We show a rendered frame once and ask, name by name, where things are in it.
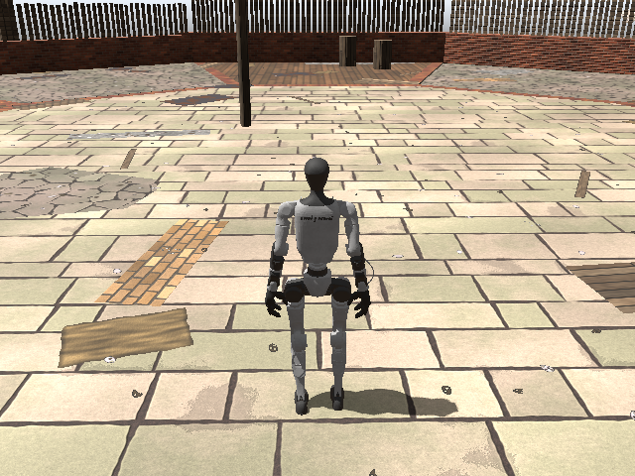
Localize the robot left forearm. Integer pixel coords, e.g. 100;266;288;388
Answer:
267;241;285;292

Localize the humanoid robot torso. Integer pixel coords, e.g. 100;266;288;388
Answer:
294;197;340;298

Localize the left robot hand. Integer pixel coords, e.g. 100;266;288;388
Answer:
265;289;288;317

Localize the robot right forearm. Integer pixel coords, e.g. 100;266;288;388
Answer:
350;242;369;292

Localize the robot left thigh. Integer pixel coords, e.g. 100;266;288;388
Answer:
284;278;308;352

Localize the right robot hand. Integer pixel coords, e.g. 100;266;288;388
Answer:
347;290;371;318

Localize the right robot upper arm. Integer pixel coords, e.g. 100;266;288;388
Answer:
337;200;361;257

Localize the left robot upper arm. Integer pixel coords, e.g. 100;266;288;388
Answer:
274;200;297;256

